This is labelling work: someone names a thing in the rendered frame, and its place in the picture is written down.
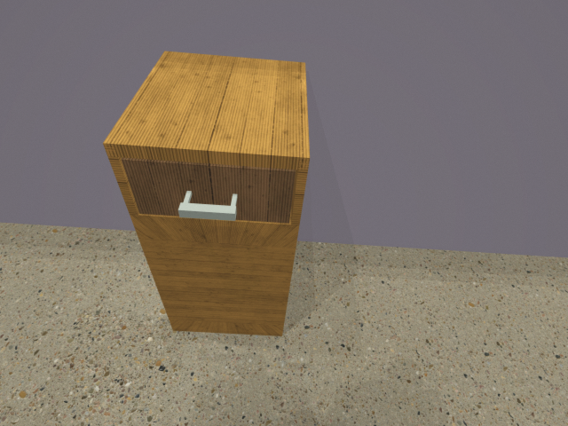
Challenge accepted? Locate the drawer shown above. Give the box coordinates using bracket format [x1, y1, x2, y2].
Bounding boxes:
[122, 158, 296, 224]

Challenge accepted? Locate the handle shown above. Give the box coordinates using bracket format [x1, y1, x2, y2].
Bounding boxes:
[178, 191, 238, 221]

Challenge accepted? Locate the cabinet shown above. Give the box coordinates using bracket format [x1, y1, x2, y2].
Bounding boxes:
[103, 51, 310, 336]

